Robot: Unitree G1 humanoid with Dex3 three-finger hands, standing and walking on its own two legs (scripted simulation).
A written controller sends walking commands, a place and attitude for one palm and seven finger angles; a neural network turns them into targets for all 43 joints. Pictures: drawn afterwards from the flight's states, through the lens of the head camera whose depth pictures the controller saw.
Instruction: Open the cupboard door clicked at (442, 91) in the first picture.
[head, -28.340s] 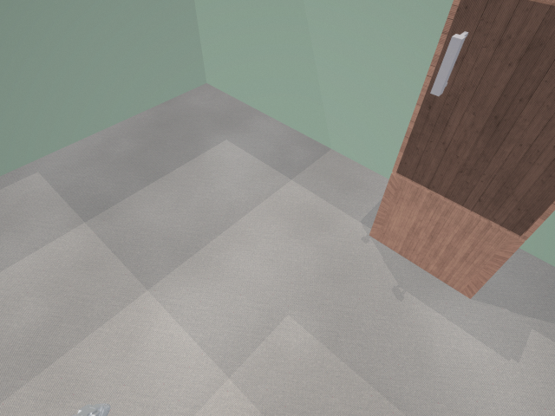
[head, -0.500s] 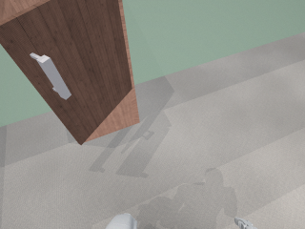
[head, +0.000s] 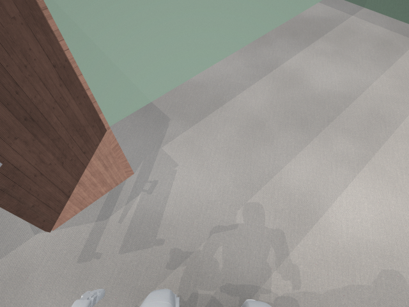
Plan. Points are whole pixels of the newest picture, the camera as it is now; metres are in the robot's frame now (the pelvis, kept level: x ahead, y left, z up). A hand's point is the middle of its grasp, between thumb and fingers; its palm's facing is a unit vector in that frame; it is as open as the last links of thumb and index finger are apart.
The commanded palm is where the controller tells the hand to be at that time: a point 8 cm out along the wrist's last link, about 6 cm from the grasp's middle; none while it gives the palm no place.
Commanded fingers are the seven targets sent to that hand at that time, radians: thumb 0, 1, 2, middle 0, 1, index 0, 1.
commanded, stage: walk to a spot facing it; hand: left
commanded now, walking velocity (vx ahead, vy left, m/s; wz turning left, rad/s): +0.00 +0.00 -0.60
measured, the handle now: out of the picture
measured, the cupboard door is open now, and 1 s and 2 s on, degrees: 36 36 36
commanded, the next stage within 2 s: turn to face it in 1.76 s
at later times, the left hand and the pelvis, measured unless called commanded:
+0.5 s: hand (132, 282) +0.17 +0.18 -0.15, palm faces -0.28 -0.94 -0.19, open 7.4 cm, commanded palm none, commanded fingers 0.00 0.90 0.90 -0.20 -0.30 -0.20 -0.30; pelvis +0.02 +0.02 +0.02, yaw -18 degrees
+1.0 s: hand (171, 239) +0.28 +0.11 -0.18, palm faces -0.55 -0.82 -0.17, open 7.4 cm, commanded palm none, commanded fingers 0.00 0.90 0.90 -0.20 -0.30 -0.20 -0.30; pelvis +0.15 -0.04 +0.00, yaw -38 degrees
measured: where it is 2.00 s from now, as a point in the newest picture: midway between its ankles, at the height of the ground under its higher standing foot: (301, 242)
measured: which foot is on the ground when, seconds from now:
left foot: up 0.00-0.22, down 0.24-0.58, up 0.60-0.88, down 0.90-1.00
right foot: down 0.00-0.24, up 0.26-0.56, down 0.58-0.90, up 0.92-1.00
